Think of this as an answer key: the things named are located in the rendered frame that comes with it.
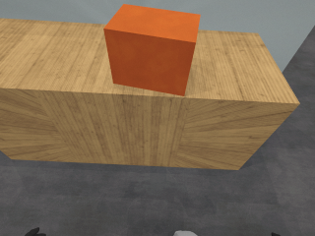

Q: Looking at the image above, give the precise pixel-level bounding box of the carton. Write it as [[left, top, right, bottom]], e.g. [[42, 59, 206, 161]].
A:
[[103, 4, 201, 96]]

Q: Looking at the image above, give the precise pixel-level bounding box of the pedestal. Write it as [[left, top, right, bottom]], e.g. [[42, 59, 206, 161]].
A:
[[0, 18, 300, 170]]

